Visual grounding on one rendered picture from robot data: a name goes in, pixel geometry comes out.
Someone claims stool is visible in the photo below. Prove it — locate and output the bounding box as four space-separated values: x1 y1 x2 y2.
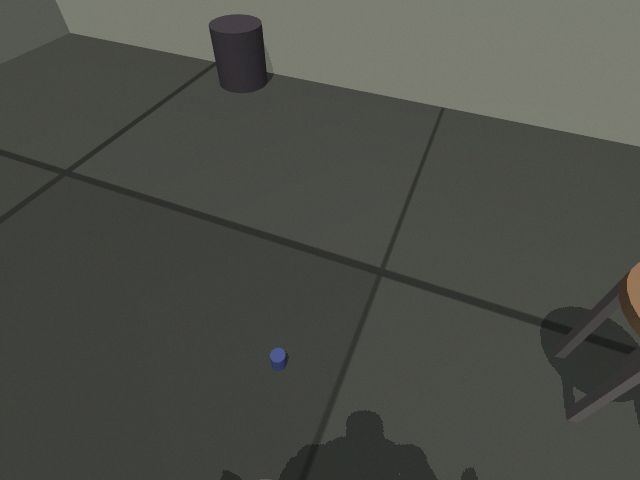
553 262 640 423

